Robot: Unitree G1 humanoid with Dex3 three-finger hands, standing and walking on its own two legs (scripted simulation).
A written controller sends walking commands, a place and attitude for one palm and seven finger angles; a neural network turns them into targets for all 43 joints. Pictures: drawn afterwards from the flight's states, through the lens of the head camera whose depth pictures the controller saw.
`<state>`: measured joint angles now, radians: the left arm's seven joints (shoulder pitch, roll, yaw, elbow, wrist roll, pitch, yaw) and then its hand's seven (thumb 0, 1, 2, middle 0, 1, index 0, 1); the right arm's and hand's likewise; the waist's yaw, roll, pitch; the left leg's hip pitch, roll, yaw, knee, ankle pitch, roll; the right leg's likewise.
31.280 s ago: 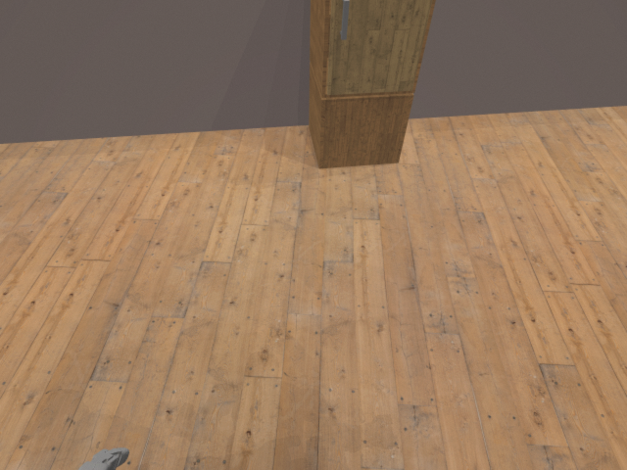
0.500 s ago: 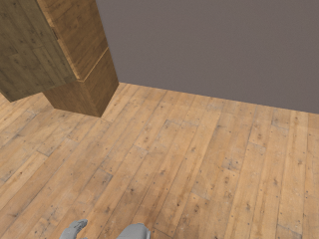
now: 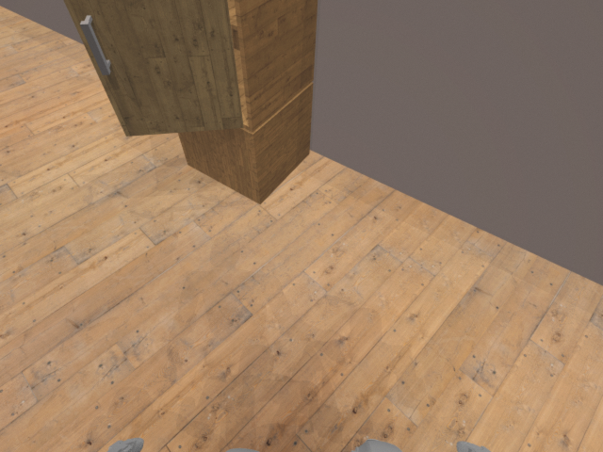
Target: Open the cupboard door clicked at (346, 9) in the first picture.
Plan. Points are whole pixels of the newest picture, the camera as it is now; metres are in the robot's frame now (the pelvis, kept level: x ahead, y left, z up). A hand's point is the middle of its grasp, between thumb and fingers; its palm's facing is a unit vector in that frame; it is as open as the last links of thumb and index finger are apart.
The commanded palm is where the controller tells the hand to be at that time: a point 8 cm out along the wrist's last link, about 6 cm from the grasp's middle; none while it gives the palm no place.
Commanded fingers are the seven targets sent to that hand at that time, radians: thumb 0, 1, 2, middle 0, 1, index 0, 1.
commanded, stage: turn to face it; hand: left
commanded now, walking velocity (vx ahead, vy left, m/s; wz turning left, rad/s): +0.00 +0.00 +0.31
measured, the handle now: (97, 45) +1.00 +0.61 -0.03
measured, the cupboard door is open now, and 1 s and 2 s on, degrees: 42 42 42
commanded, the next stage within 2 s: take the last steps up to it in 0.20 s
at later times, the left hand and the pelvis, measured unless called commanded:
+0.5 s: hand out of the picture -0.01 +0.18 -0.19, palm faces +0.24 -0.95 -0.18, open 7.4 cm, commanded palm none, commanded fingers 0.00 0.90 0.90 -0.20 -0.30 -0.20 -0.30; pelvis +0.02 -0.01 +0.00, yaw +10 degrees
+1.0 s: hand (180, 440) +0.15 +0.19 -0.15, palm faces +0.33 -0.92 -0.23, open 7.3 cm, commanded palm none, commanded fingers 0.00 0.90 0.90 -0.20 -0.30 -0.20 -0.30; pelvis +0.14 +0.00 +0.01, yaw +16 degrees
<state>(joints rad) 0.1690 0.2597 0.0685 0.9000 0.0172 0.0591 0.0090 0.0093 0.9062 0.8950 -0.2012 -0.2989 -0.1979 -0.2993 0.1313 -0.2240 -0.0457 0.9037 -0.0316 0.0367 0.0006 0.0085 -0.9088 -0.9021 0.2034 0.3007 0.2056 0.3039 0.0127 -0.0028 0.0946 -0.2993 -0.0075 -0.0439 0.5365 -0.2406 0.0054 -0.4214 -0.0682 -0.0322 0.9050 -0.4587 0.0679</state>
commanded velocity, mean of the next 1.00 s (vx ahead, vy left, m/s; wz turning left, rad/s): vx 0.22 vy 0.11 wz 0.19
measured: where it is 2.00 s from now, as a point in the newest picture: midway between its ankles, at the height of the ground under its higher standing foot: (247, 358)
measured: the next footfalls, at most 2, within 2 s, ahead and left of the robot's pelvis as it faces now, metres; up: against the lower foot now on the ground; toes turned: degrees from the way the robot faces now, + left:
right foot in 0.08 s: +0.05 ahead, -0.14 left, +0.00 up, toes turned -2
left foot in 0.44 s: +0.03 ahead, +0.09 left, +0.00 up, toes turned +13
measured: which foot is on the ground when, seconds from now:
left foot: down 0.00-0.08, up 0.10-0.42, down 0.44-0.82, up 0.84-1.00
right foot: up 0.00-0.06, down 0.08-0.44, up 0.46-0.80, down 0.82-1.00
